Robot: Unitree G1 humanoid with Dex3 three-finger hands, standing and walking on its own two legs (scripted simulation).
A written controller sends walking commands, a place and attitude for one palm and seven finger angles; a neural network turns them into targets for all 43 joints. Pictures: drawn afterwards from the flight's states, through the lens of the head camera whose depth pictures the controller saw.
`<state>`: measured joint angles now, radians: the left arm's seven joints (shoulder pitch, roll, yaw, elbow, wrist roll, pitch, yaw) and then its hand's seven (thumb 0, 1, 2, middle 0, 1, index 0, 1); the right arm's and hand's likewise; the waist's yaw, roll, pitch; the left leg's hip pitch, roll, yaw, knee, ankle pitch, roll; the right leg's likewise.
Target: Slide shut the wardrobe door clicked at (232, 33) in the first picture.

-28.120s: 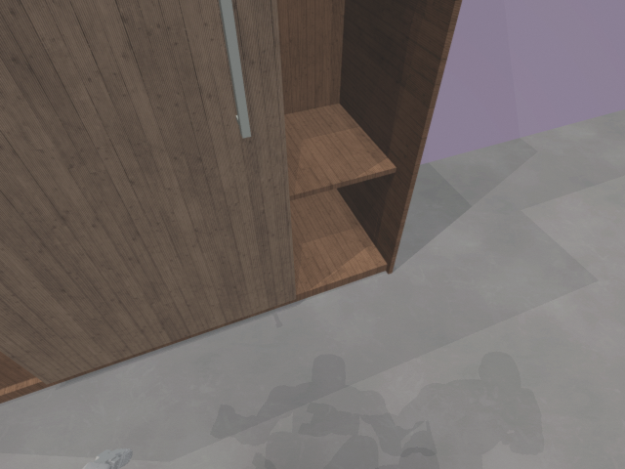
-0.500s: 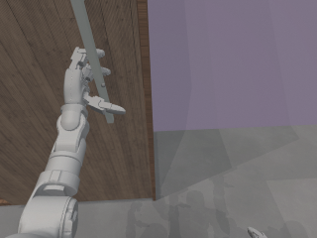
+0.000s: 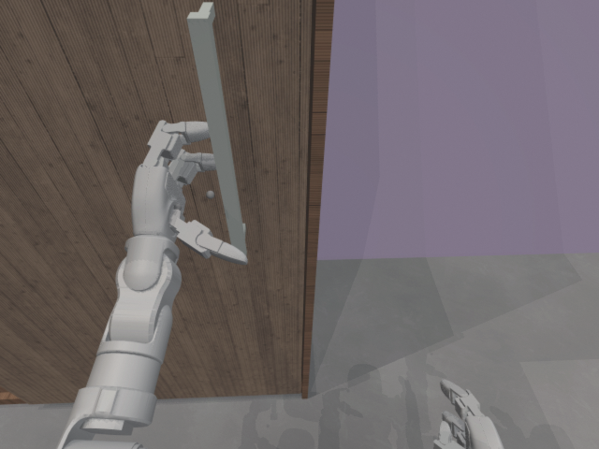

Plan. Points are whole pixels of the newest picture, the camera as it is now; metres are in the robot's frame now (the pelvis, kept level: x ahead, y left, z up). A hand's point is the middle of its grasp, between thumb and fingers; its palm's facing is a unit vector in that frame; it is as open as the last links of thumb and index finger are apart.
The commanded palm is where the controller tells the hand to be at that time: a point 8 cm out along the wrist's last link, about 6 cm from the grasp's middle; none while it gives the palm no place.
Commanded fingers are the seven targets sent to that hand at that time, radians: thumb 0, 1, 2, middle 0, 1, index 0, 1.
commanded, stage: slip the hand off the handle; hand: left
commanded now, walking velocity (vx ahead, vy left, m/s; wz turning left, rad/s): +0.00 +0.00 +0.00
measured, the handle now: (227, 158) +0.40 +0.12 +0.21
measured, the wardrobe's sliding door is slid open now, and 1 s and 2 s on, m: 0.00 0.00 0.00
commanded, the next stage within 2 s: draw the hand back to the body in 1.02 s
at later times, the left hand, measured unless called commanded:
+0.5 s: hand (177, 222) +0.31 +0.16 +0.19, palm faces +0.09 -0.99 -0.06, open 14.7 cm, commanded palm +0.28 +0.21 +0.19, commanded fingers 0.00 -0.55 0.20 -0.25 -1.15 -0.25 -1.15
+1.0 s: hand (154, 280) +0.23 +0.16 +0.19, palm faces +0.14 -0.99 -0.09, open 14.7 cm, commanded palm +0.20 +0.21 +0.19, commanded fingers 0.00 -0.55 0.20 -0.25 -1.15 -0.25 -1.15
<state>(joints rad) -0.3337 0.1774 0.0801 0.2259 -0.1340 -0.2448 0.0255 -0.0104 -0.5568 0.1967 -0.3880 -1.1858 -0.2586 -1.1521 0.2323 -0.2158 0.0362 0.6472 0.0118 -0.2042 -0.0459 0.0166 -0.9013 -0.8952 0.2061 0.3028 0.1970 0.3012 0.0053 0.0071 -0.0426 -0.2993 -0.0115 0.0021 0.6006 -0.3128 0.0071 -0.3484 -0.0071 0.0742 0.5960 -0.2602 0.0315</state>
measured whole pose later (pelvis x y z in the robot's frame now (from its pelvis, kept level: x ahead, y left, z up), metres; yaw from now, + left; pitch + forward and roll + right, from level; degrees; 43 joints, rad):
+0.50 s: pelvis +0.03 +0.00 +0.00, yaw +2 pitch +0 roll +0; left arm -0.01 0.19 0.11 -0.14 -0.18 -0.10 -0.07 -0.01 -0.56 0.20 -0.26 -1.16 -0.26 -1.15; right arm 0.24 -0.22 0.04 0.62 0.02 -0.15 -0.03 0.02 -0.90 -0.90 0.21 0.30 0.20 0.30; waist 0.04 0.04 -0.07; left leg -0.22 -0.01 -0.03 0.58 -0.36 0.00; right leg -0.26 -0.01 0.03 0.58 -0.31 0.02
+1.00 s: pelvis +0.01 -0.03 +0.00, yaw +3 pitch -3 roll +0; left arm 0.21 0.23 0.18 -0.27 -0.26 -0.18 -0.14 -0.01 -0.56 0.20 -0.26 -1.16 -0.26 -1.15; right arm 0.23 -0.24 0.05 0.63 0.02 -0.24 -0.06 0.02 -0.90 -0.90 0.21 0.30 0.20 0.30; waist 0.05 0.05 -0.05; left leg -0.22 0.01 -0.07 0.59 -0.33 -0.03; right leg -0.25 0.01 0.00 0.60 -0.30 -0.01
